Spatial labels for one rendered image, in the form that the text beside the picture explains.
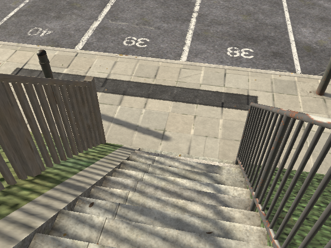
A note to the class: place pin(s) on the stairs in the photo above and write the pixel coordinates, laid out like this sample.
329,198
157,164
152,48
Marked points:
161,199

